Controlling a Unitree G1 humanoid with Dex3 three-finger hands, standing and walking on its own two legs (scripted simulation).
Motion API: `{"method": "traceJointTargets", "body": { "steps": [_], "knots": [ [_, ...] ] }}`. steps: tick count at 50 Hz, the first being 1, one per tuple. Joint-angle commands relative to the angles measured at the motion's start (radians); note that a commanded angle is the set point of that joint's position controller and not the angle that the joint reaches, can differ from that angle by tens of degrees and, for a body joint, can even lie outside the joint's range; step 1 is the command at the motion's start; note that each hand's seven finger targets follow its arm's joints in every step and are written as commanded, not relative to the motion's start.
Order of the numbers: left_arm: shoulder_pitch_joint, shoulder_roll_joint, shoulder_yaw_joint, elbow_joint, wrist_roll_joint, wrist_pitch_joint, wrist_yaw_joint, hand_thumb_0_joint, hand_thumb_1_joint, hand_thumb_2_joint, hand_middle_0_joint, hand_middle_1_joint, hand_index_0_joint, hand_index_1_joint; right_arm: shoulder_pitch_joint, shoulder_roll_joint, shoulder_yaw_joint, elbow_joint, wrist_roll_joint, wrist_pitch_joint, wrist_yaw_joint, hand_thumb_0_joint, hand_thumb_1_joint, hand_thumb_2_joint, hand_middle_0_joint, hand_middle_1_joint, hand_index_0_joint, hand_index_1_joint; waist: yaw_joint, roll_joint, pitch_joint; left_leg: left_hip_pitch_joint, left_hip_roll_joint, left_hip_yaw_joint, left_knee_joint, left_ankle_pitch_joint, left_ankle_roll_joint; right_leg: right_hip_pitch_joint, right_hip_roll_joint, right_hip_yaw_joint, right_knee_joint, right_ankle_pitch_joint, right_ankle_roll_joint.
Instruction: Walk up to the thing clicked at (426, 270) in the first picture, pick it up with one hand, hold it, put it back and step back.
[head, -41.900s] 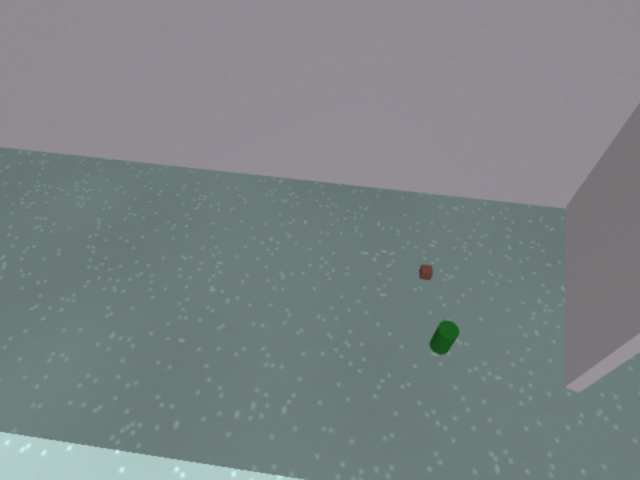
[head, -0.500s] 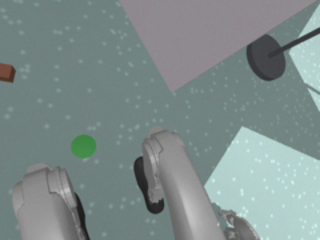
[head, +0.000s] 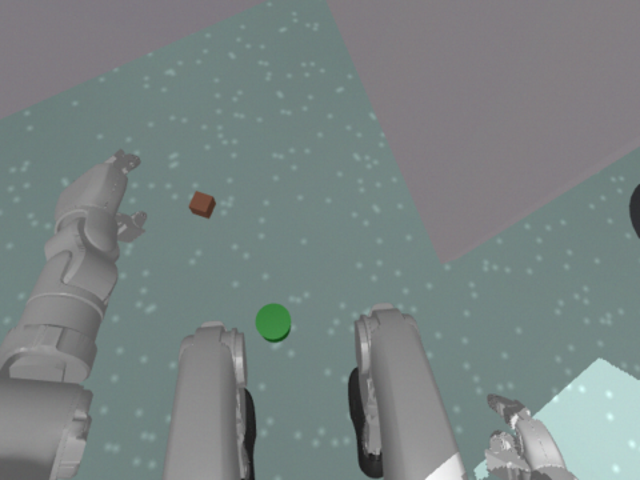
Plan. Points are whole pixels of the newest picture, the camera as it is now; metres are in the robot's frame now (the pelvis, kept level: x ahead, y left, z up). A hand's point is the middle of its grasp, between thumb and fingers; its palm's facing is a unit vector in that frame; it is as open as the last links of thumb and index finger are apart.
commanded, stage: go down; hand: left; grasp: from above
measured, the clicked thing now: (202, 205) +0.61 +0.20 -0.44
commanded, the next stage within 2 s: home in 0.20 s
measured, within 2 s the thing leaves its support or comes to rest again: neither
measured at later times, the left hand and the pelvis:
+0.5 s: hand (95, 292) +0.32 +0.19 +0.05, palm faces -0.06 -0.92 -0.39, open 9.5 cm; pelvis +0.03 +0.00 +0.16, yaw +2 degrees
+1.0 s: hand out of the picture +0.25 +0.19 +0.18, palm faces +0.10 -0.97 -0.21, open 8.9 cm; pelvis +0.07 +0.01 +0.25, yaw +3 degrees
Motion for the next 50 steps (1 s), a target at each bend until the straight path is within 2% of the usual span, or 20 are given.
{"method": "traceJointTargets", "body": {
  "steps": [1,6,7,8,13,18,19,21,22,24,27,28,31,32,33,36,37,38,44,50],
  "knots": [
    [-0.213,0.103,0.043,-0.245,-0.095,-0.030,0.024,0.000,0.391,0.640,-0.244,-0.433,-0.342,-0.433,0.177,-0.161,-0.068,-0.056,0.010,-0.064,-0.039,0.000,-0.893,-0.885,0.200,0.300,0.200,0.300,-0.078,-0.051,-0.523,0.431,-0.025,0.060,-0.320,0.098,0.047,0.548,0.031,-0.046,-0.389,0.099,-0.062],
    [-0.119,0.110,0.117,-0.289,-0.109,-0.032,0.119,0.000,0.471,0.720,-0.200,-0.353,-0.254,-0.353,0.113,-0.110,-0.045,-0.060,0.026,-0.090,-0.062,0.000,-0.901,-0.900,0.200,0.300,0.200,0.300,-0.004,0.085,-0.547,0.632,-0.025,0.058,-0.448,0.198,0.026,0.637,0.019,-0.010,-0.429,0.186,-0.063],
    [-0.066,0.059,0.104,-0.260,-0.126,-0.025,0.132,0.000,0.391,0.675,-0.265,-0.433,-0.328,-0.433,0.103,-0.103,-0.044,-0.060,0.028,-0.093,-0.064,0.000,-0.900,-0.888,0.200,0.300,0.200,0.300,-0.008,0.077,-0.521,0.653,-0.025,0.048,-0.481,0.195,0.024,0.649,0.017,-0.012,-0.445,0.185,-0.062],
    [-0.036,0.027,0.093,-0.249,-0.138,-0.018,0.143,0.000,0.471,0.755,-0.200,-0.353,-0.248,-0.353,0.093,-0.096,-0.042,-0.056,0.029,-0.097,-0.066,0.000,-0.901,-0.900,0.200,0.300,0.200,0.300,-0.015,0.063,-0.489,0.671,-0.022,0.041,-0.512,0.187,0.024,0.657,0.017,-0.012,-0.472,0.179,-0.060],
    [0.114,-0.034,0.087,-0.334,-0.272,0.014,0.144,0.000,0.391,0.747,-0.245,-0.433,-0.281,-0.433,0.060,-0.094,-0.047,-0.073,0.035,-0.125,-0.082,0.000,-0.896,-0.887,0.200,0.300,0.200,0.300,-0.001,0.052,-0.467,0.820,-0.017,0.015,-0.636,0.178,0.021,0.784,0.016,-0.010,-0.599,0.175,-0.055],
    [0.233,-0.083,0.079,-0.363,-0.378,0.009,0.129,0.000,0.471,0.883,-0.200,-0.353,-0.200,-0.353,0.044,-0.089,-0.038,-0.070,0.033,-0.160,-0.101,0.000,-0.901,-0.900,0.200,0.300,0.200,0.300,-0.030,-0.010,-0.420,0.896,-0.009,0.010,-0.694,0.224,0.027,0.865,0.021,-0.013,-0.668,0.229,-0.049],
    [0.297,-0.077,0.097,-0.389,-0.401,0.001,0.133,0.000,0.391,0.816,-0.206,-0.433,-0.227,-0.433,0.047,-0.079,-0.036,-0.074,0.032,-0.166,-0.106,0.000,-0.898,-0.885,0.200,0.300,0.200,0.300,-0.014,-0.025,-0.405,0.899,-0.013,0.014,-0.714,0.228,0.030,0.902,0.023,-0.012,-0.697,0.230,-0.049],
    [0.348,-0.076,0.105,-0.441,-0.444,-0.012,0.142,0.000,0.551,0.900,-0.200,-0.300,-0.200,-0.300,0.041,-0.067,-0.029,-0.075,0.034,-0.179,-0.118,0.000,-0.901,-0.900,0.200,0.300,0.200,0.300,-0.001,-0.018,-0.353,0.941,-0.011,0.006,-0.775,0.195,0.030,0.937,0.022,-0.007,-0.747,0.204,-0.049],
    [0.362,-0.102,0.092,-0.445,-0.464,-0.012,0.140,0.000,0.471,0.846,-0.187,-0.380,-0.201,-0.380,0.040,-0.066,-0.025,-0.082,0.034,-0.184,-0.123,0.000,-0.897,-0.884,0.200,0.300,0.200,0.300,-0.015,-0.029,-0.346,0.971,-0.008,0.003,-0.798,0.184,0.031,0.950,0.022,-0.007,-0.766,0.201,-0.048],
    [0.423,-0.095,0.114,-0.502,-0.492,-0.014,0.141,0.000,0.631,0.900,-0.200,-0.300,-0.200,-0.300,0.046,-0.057,-0.021,-0.092,0.037,-0.194,-0.136,0.000,-0.901,-0.900,0.200,0.300,0.200,0.300,-0.001,-0.019,-0.315,1.008,-0.009,0.004,-0.851,0.173,0.031,0.999,0.021,-0.003,-0.815,0.194,-0.046],
    [0.536,-0.113,0.129,-0.577,-0.543,0.007,0.132,0.000,0.551,0.869,-0.152,-0.380,-0.171,-0.380,0.045,-0.053,-0.010,-0.106,0.041,-0.204,-0.153,0.000,-0.894,-0.883,0.200,0.300,0.200,0.300,0.018,-0.014,-0.330,1.116,-0.004,-0.002,-0.913,0.227,0.027,1.083,0.025,-0.008,-0.865,0.241,-0.043],
    [0.547,-0.119,0.123,-0.592,-0.549,0.016,0.127,0.000,0.631,0.900,-0.200,-0.300,-0.200,-0.300,0.046,-0.055,-0.006,-0.109,0.043,-0.207,-0.158,0.000,-0.901,-0.900,0.200,0.300,0.200,0.300,0.011,-0.021,-0.304,1.134,-0.002,-0.006,-0.932,0.238,0.026,1.089,0.028,-0.012,-0.879,0.250,-0.043],
    [0.661,-0.144,0.137,-0.637,-0.582,0.039,0.116,0.000,0.551,0.846,-0.156,-0.380,-0.187,-0.380,0.054,-0.048,0.005,-0.118,0.042,-0.215,-0.175,0.000,-0.896,-0.881,0.200,0.300,0.200,0.300,0.032,0.001,-0.270,1.192,0.004,-0.012,-0.981,0.269,0.020,1.131,0.031,-0.022,-0.914,0.276,-0.042],
    [0.645,-0.166,0.116,-0.622,-0.589,0.045,0.109,0.000,0.631,0.900,-0.200,-0.300,-0.200,-0.300,0.049,-0.047,0.011,-0.115,0.039,-0.219,-0.177,0.000,-0.901,-0.900,0.200,0.300,0.200,0.300,0.014,-0.005,-0.209,1.183,0.008,-0.019,-1.004,0.249,0.018,1.119,0.033,-0.027,-0.927,0.268,-0.040],
    [0.703,-0.169,0.124,-0.678,-0.598,0.048,0.107,0.000,0.551,0.844,-0.144,-0.380,-0.189,-0.380,0.055,-0.041,0.013,-0.130,0.039,-0.222,-0.182,0.000,-0.909,-0.884,0.200,0.300,0.200,0.300,0.036,0.015,-0.205,1.206,0.006,-0.019,-1.027,0.238,0.018,1.143,0.033,-0.027,-0.947,0.261,-0.040],
    [0.738,-0.183,0.119,-0.703,-0.611,0.065,0.095,0.000,0.631,0.900,-0.200,-0.300,-0.200,-0.300,0.063,-0.038,0.015,-0.134,0.033,-0.235,-0.193,0.000,-0.901,-0.900,0.200,0.300,0.200,0.300,0.018,0.003,-0.156,1.230,0.009,-0.008,-1.064,0.257,0.017,1.190,0.038,-0.033,-0.997,0.271,-0.039],
    [0.799,-0.181,0.128,-0.735,-0.617,0.071,0.091,0.000,0.551,0.876,-0.120,-0.380,-0.161,-0.380,0.069,-0.038,0.012,-0.144,0.034,-0.238,-0.195,0.000,-0.932,-0.888,0.200,0.299,0.200,0.299,0.041,0.014,-0.152,1.255,0.006,-0.003,-1.079,0.269,0.014,1.209,0.037,-0.035,-1.010,0.278,-0.040],
    [0.800,-0.190,0.111,-0.731,-0.614,0.076,0.087,0.000,0.631,0.900,-0.200,-0.300,-0.200,-0.300,0.067,-0.035,0.014,-0.146,0.031,-0.241,-0.198,0.000,-0.901,-0.900,0.200,0.300,0.200,0.300,0.022,0.013,-0.126,1.262,0.008,0.004,-1.089,0.285,0.012,1.212,0.042,-0.039,-1.023,0.282,-0.040],
    [0.909,-0.187,0.099,-0.830,-0.608,0.086,0.070,0.000,0.631,0.902,-0.200,-0.302,-0.200,-0.302,0.071,-0.033,0.010,-0.174,0.022,-0.265,-0.206,0.000,-0.901,-0.900,0.200,0.300,0.200,0.300,0.027,-0.004,-0.084,1.320,0.007,0.023,-1.132,0.362,0.015,1.276,0.049,-0.053,-1.080,0.325,-0.043],
    [1.024,-0.165,0.114,-0.953,-0.613,0.104,0.061,0.000,0.631,0.901,-0.202,-0.406,-0.195,-0.407,0.061,-0.031,0.013,-0.210,0.022,-0.287,-0.213,0.000,-0.972,-0.900,0.200,0.299,0.200,0.299,0.052,-0.004,-0.067,1.356,-0.002,0.037,-1.166,0.354,0.020,1.333,0.049,-0.058,-1.123,0.311,-0.041]
  ]
}}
